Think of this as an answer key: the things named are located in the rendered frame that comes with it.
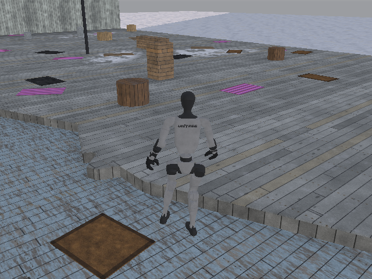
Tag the robot right forearm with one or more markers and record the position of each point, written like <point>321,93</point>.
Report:
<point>213,150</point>

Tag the robot right hand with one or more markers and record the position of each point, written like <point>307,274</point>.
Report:
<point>212,157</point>

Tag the robot head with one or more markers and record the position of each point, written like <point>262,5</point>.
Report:
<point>187,101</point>

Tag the robot left thigh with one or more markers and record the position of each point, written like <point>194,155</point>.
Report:
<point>172,169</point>

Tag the robot left forearm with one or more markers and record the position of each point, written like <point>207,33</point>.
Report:
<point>154,151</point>

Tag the robot left hand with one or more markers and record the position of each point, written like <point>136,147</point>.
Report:
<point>148,162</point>

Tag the left robot upper arm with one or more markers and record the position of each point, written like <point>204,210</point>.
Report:
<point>169,121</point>

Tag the right robot upper arm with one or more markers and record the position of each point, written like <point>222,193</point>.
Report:
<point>208,131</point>

